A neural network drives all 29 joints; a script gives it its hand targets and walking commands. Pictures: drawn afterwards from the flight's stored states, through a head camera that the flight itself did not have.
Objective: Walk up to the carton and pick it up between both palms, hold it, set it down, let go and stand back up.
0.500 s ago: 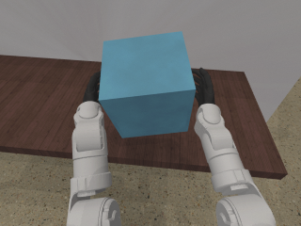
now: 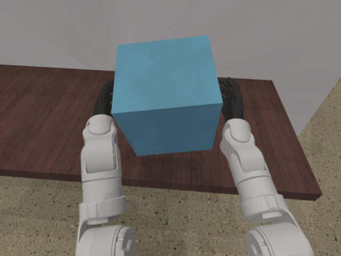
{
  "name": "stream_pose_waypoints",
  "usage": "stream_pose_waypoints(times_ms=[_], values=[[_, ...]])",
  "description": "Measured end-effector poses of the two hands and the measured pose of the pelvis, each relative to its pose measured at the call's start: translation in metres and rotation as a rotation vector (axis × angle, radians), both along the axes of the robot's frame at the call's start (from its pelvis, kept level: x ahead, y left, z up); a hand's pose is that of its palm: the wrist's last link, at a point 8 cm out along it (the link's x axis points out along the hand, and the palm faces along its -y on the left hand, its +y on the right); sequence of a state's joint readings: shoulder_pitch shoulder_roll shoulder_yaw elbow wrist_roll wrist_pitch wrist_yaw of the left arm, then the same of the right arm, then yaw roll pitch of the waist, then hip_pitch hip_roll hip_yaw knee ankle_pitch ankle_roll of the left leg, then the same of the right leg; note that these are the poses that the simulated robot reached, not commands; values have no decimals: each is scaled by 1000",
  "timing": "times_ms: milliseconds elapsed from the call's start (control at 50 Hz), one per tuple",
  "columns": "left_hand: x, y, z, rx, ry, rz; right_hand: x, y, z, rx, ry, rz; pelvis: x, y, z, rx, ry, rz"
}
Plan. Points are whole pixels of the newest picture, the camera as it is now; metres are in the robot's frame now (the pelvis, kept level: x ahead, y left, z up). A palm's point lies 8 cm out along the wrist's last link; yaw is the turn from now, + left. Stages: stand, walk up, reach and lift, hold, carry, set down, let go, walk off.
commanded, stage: hold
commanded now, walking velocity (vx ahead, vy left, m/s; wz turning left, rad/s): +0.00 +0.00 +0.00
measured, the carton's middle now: (168, 101) +0.41 +0.00 +0.16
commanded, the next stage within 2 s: none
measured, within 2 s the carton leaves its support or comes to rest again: neither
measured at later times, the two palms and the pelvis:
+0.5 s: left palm (104, 121) +0.36 +0.14 +0.16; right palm (232, 118) +0.35 -0.14 +0.15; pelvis -0.01 +0.00 +0.00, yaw +0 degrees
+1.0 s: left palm (103, 118) +0.37 +0.14 +0.16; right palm (230, 114) +0.36 -0.14 +0.16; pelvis +0.00 -0.01 +0.00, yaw +1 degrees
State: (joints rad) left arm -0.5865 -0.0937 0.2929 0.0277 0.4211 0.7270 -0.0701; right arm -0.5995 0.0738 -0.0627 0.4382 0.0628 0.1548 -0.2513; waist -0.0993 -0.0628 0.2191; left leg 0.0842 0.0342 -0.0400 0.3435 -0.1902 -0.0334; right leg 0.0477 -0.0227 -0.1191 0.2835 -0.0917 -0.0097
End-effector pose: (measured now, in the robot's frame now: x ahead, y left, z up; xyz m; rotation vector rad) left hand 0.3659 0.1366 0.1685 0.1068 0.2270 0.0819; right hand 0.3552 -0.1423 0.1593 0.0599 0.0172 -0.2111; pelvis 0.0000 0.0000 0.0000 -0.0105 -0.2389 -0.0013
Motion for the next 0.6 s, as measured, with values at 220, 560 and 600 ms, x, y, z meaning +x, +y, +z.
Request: stream_pose_waypoints(times_ms=[220, 560, 600], values=[[-3, 6, -6, -3, 5, 12, 1, 5, -4, 1, 4, 14, 0, 0, 0, -2, -6, 7], [-8, 0, -6, 0, 4, 6, -5, 0, -5, 3, -2, 6, -7, -2, 0, 2, -4, 7], [-6, 0, -5, -1, 5, 7, -4, 0, -3, 1, -2, 5, -7, -2, 0, 4, 3, 8]])
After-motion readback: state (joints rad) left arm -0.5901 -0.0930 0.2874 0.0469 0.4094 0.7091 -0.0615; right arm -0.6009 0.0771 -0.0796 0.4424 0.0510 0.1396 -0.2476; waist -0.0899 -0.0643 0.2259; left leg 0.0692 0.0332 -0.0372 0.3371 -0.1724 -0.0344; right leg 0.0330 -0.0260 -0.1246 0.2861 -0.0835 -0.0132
